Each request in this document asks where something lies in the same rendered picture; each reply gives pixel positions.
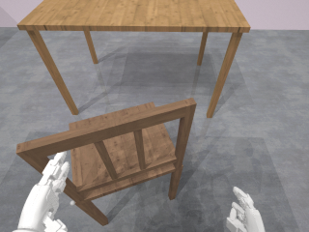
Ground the table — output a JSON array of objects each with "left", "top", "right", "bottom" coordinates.
[{"left": 16, "top": 0, "right": 251, "bottom": 118}]

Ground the chair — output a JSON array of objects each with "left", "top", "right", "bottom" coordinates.
[{"left": 15, "top": 98, "right": 197, "bottom": 226}]

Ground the right robot hand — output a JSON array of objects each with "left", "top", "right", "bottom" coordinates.
[{"left": 226, "top": 187, "right": 266, "bottom": 232}]

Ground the left robot hand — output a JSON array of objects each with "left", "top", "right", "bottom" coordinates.
[{"left": 17, "top": 151, "right": 70, "bottom": 232}]

